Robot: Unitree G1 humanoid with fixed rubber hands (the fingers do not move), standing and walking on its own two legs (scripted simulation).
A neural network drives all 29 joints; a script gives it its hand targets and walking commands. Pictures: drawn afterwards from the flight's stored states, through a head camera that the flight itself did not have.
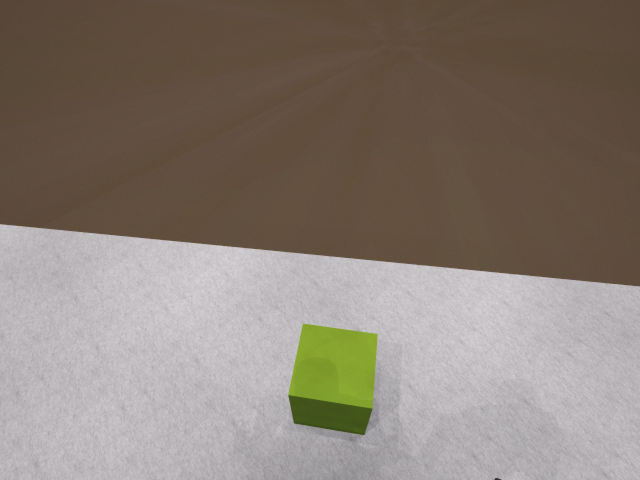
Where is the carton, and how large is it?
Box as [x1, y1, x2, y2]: [288, 324, 377, 434]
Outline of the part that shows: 303,324 288,394 294,423 364,434 372,408 377,334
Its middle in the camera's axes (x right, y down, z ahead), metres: +0.04 +0.40 +1.12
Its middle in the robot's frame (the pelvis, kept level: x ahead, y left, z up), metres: +0.47 -0.02 -0.64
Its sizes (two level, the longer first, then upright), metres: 0.210 0.200 0.250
